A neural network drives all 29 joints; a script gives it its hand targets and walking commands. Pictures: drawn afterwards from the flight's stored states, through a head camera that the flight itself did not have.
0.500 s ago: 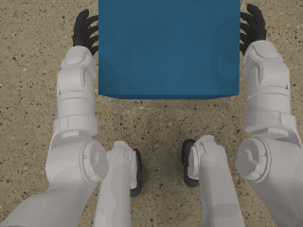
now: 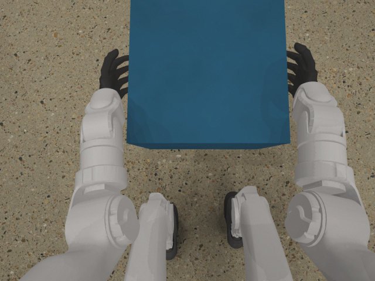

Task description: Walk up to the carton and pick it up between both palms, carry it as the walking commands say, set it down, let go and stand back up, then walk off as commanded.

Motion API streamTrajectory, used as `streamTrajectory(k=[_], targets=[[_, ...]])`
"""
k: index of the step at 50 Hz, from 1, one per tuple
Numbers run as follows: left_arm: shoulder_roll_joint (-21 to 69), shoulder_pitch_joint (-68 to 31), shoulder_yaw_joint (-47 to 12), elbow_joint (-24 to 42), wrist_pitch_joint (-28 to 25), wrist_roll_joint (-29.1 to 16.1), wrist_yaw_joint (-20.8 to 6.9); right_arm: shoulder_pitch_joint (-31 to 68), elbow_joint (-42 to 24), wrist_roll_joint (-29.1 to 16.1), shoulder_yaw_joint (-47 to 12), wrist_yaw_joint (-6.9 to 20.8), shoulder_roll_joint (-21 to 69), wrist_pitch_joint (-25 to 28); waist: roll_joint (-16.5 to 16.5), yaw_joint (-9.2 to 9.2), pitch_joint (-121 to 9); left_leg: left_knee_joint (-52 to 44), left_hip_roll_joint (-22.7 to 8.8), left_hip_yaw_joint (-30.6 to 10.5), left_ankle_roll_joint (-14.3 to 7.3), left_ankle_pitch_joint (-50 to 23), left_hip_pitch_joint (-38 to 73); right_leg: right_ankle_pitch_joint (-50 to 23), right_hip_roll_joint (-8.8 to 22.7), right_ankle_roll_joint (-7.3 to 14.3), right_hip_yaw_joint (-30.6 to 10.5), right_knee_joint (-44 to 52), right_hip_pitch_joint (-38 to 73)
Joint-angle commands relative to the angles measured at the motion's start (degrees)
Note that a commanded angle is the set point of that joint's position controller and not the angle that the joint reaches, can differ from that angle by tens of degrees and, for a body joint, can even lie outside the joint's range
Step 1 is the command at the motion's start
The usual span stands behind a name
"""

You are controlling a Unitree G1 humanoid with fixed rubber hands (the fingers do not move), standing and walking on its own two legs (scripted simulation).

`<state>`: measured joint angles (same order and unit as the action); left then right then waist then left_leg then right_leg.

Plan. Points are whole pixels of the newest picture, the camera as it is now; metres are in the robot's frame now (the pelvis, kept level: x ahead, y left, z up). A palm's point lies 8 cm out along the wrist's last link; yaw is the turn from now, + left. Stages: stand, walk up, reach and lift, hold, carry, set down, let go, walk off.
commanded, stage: reach and lift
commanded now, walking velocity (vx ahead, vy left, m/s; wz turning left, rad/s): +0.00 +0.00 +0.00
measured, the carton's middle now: (204, 83) +0.52 -0.03 -0.13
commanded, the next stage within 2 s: none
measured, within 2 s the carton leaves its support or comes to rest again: neither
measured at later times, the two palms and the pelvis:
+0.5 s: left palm (90, 88) +0.46 +0.16 +0.02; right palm (324, 80) +0.45 -0.20 +0.02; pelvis +0.02 +0.00 +0.07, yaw +0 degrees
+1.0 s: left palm (61, 86) +0.44 +0.17 +0.09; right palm (357, 74) +0.43 -0.20 +0.09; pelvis +0.04 +0.00 +0.13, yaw +0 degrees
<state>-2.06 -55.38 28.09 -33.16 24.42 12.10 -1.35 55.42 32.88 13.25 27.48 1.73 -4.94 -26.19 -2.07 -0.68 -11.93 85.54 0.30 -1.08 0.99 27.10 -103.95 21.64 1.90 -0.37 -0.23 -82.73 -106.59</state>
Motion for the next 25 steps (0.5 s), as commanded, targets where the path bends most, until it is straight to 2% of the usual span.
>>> streamTrajectory(k=[1,25], targets=[[53.5,-33.0,-30.74,-2.06,-0.3,-10.58,-19.69,32.45,0.93,-11.28,-30.07,20.28,53.33,1.13,1.81,-1.43,-54.39,-11.21,8.5,3.89,-1.28,-11.44,23.81,-13.34,-9.15,-0.37,3.9,7.26,41.63],[57.57,-20.9,-32.72,0.78,-0.15,-8.5,-21.61,20.22,-1.66,-8.89,-31.66,22.22,57.38,1.16,1.59,-1.12,-47.95,-24.85,8.09,2.23,-1.12,-15.29,36.62,-16.61,-9.43,0.08,2.96,20.3,53.8]])
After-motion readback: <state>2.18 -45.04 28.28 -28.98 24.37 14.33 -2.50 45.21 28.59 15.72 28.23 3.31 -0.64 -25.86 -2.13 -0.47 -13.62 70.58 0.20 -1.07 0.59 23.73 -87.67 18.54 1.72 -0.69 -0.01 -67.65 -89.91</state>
